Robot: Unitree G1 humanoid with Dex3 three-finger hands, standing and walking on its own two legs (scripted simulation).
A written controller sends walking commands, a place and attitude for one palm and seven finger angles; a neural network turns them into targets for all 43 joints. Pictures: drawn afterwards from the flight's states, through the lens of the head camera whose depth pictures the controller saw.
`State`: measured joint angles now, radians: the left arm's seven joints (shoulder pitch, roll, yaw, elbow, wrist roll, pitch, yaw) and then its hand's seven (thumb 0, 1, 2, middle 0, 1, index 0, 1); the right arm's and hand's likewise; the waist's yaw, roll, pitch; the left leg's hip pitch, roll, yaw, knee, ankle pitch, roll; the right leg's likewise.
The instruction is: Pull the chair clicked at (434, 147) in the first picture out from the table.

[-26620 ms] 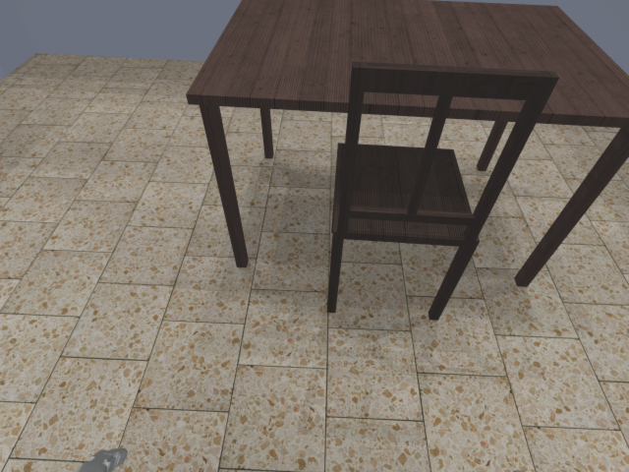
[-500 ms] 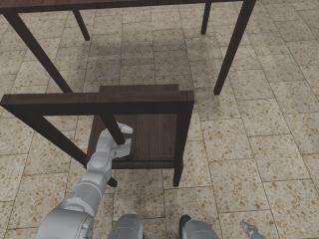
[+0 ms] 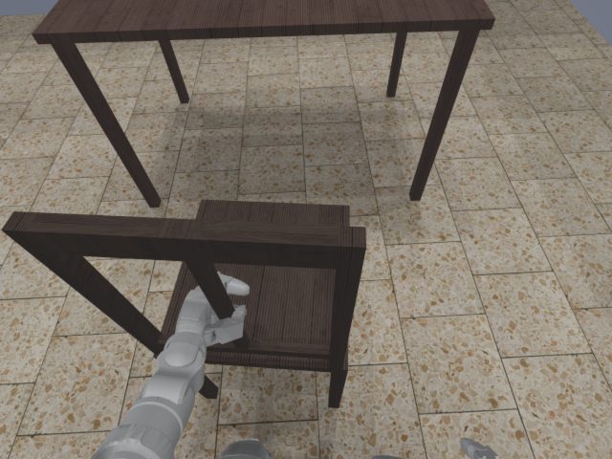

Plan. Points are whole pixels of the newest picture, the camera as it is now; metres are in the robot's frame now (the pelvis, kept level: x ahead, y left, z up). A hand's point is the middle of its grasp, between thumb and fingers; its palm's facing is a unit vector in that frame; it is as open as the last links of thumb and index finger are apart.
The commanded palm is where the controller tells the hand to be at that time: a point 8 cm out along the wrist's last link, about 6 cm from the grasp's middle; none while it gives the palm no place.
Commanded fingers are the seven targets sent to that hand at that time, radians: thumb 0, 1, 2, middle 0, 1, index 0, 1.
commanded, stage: stop walking, hand still on the chair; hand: left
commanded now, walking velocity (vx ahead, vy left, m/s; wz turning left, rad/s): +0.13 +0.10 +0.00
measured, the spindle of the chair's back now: (224, 309) +0.32 +0.14 -0.06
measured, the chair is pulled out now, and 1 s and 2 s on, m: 0.61 0.61 0.61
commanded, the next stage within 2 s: open the thumb and straighten the fingers in 0.56 s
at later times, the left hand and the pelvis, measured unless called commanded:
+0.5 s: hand (236, 327) +0.30 +0.12 -0.07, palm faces -0.12 -0.98 -0.14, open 5.5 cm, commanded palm +0.29 +0.18 -0.06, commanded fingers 0.00 0.90 0.90 -0.50 -1.45 -0.50 -1.45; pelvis +0.02 +0.03 +0.01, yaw -2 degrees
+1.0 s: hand (230, 320) +0.31 +0.14 -0.08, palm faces -0.11 -0.98 -0.14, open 10.8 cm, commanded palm +0.29 +0.19 -0.05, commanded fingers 0.00 -0.55 0.20 -0.30 -0.87 -0.30 -0.87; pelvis +0.03 +0.02 -0.02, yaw -1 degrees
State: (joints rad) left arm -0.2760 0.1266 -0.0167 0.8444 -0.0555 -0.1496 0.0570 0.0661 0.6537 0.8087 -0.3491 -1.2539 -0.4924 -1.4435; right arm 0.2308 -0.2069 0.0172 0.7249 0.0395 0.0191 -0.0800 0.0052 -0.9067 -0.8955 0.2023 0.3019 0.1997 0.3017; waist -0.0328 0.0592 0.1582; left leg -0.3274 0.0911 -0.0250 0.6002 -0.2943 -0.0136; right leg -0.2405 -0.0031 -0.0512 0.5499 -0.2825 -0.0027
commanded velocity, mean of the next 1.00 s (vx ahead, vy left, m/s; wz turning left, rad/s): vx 0.01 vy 0.00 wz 0.00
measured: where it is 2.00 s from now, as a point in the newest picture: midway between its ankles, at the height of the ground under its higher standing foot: outside the picture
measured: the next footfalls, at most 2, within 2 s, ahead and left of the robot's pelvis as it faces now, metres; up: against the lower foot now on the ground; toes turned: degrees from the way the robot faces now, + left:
none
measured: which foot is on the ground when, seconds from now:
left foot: down 0.00-1.00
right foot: down 0.00-1.00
